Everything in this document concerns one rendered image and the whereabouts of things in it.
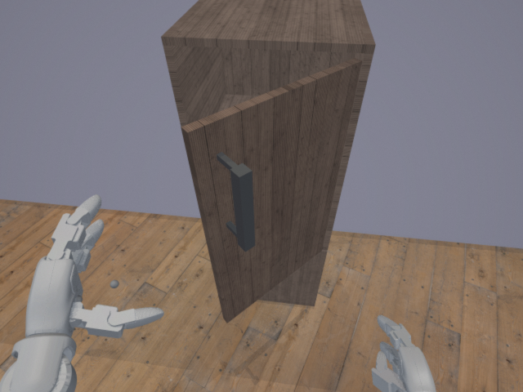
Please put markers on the cupboard door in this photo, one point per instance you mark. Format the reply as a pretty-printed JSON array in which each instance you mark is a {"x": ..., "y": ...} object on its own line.
[{"x": 292, "y": 138}]

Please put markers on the left robot forearm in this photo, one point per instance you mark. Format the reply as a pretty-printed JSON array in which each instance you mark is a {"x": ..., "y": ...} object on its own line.
[{"x": 43, "y": 365}]

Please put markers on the left robot hand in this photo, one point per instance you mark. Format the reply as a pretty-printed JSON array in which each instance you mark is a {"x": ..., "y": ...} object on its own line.
[{"x": 56, "y": 283}]

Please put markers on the right robot hand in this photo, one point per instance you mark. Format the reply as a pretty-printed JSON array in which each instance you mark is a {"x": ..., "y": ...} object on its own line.
[{"x": 411, "y": 372}]

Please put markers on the handle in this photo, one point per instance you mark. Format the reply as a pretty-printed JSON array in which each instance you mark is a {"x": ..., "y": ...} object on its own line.
[{"x": 242, "y": 190}]

